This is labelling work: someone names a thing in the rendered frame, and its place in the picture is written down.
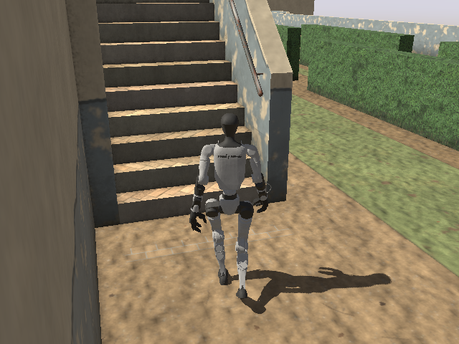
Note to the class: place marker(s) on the robot right foot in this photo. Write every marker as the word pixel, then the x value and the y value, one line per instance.
pixel 241 293

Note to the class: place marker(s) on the left robot forearm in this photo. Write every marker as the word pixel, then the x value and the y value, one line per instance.
pixel 198 196

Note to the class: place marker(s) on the robot right hand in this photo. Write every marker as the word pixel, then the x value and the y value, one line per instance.
pixel 258 202

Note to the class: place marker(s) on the right robot forearm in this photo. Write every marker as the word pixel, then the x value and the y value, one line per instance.
pixel 261 189

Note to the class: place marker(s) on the robot torso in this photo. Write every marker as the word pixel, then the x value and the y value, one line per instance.
pixel 229 173

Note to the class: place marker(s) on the right robot upper arm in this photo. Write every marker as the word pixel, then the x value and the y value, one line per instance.
pixel 252 152

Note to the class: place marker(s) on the left robot upper arm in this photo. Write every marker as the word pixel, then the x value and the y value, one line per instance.
pixel 206 152

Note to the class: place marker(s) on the robot left hand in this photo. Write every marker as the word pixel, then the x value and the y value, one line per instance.
pixel 194 222

